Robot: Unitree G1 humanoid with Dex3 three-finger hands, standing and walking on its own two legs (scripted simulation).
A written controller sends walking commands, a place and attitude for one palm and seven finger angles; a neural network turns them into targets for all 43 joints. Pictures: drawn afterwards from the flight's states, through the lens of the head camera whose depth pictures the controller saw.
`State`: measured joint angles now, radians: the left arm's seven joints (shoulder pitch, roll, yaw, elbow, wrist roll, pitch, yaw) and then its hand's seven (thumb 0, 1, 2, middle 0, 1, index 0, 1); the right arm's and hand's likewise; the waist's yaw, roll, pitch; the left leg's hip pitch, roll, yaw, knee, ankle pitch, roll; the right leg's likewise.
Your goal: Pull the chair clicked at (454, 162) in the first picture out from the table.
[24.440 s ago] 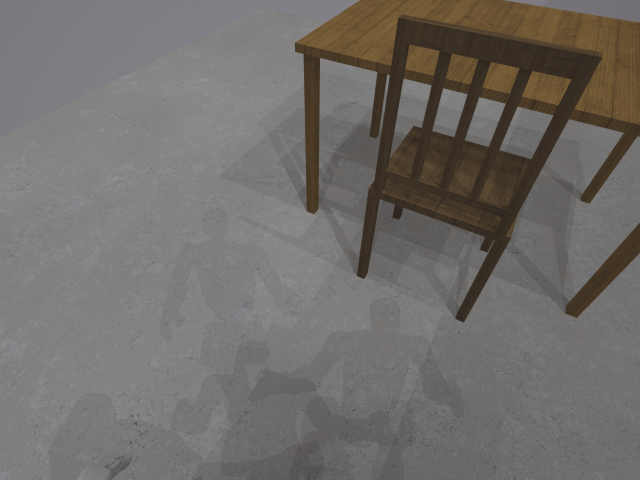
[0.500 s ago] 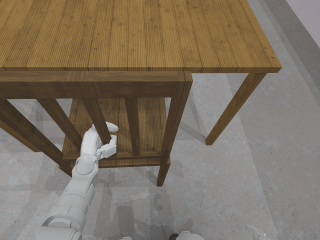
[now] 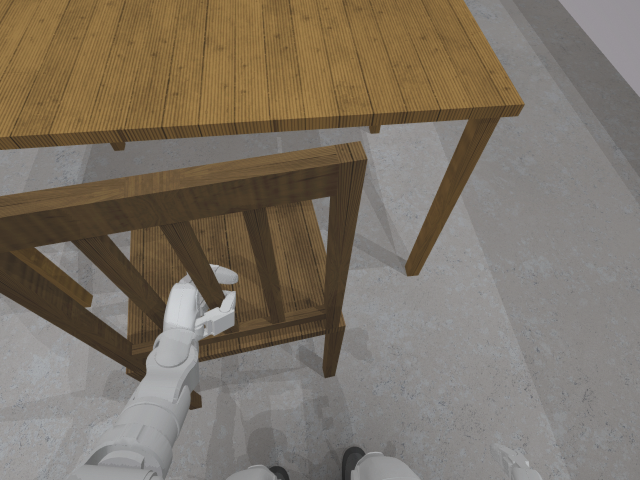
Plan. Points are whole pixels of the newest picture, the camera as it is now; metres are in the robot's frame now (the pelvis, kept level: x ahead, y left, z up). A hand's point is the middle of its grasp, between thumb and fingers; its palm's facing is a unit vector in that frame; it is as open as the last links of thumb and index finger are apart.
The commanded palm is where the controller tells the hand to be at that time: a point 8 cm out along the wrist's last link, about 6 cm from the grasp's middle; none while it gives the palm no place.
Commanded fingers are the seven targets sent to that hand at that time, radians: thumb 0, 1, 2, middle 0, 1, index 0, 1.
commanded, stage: step backward, pulling the chair out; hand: left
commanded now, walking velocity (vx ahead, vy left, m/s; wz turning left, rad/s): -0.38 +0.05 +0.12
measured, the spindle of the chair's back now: (209, 287) +0.37 +0.15 -0.04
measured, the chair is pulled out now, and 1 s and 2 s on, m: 0.11 0.18 0.25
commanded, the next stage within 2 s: none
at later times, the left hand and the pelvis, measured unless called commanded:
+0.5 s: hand (225, 357) +0.28 +0.12 -0.07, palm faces -0.01 -0.98 -0.18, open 5.4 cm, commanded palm +0.27 +0.17 -0.07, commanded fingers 0.00 0.90 0.90 -0.50 -1.45 -0.50 -1.45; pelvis -0.05 +0.00 -0.01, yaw +1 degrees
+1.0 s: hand (222, 365) +0.27 +0.13 -0.07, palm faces -0.09 -0.98 -0.17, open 5.2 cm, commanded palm +0.25 +0.18 -0.07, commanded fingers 0.00 0.90 0.90 -0.50 -1.45 -0.50 -1.45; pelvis -0.08 +0.03 -0.01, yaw +3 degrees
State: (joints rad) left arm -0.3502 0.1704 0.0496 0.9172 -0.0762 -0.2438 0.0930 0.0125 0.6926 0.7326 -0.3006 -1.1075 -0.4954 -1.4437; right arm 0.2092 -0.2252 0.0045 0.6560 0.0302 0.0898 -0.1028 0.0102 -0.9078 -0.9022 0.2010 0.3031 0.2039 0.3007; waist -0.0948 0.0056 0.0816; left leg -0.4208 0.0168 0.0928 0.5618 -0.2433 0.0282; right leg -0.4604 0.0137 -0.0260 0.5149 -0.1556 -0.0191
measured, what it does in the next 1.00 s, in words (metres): steps on the spot: left foot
